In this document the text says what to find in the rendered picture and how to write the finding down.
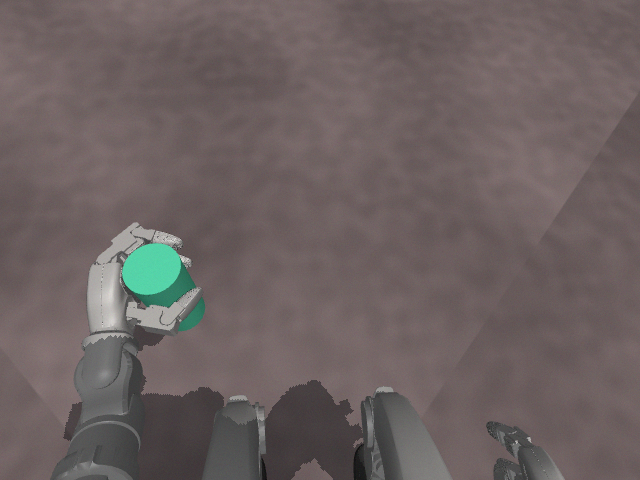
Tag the right robot hand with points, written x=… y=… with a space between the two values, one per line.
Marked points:
x=534 y=462

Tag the left robot hand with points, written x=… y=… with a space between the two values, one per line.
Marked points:
x=111 y=305

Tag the left robot arm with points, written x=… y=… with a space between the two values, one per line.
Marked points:
x=108 y=435

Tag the can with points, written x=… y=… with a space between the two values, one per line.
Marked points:
x=157 y=276

